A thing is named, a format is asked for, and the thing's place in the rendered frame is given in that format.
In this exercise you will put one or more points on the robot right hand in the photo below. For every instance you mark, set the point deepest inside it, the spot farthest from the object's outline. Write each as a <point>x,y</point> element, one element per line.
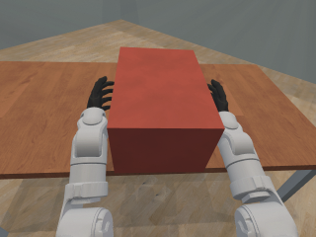
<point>218,96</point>

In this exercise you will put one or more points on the right robot forearm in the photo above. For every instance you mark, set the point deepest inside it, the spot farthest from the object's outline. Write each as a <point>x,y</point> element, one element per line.
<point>249,182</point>

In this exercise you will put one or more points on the robot left upper arm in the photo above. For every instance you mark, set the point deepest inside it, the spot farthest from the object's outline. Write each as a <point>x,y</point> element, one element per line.
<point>86,222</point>

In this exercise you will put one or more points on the table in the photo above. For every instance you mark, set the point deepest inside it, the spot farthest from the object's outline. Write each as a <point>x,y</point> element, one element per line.
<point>42,101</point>

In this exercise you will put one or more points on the left robot forearm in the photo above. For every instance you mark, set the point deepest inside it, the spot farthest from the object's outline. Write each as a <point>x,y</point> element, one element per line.
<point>89,157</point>

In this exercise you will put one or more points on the robot left hand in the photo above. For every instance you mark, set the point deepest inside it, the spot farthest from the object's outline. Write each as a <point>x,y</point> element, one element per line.
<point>95,99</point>

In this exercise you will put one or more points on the carton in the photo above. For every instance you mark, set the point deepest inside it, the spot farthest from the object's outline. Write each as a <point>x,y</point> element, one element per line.
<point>162,116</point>

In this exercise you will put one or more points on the robot right upper arm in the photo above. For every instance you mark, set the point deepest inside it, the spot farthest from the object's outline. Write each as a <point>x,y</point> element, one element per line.
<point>263,219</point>

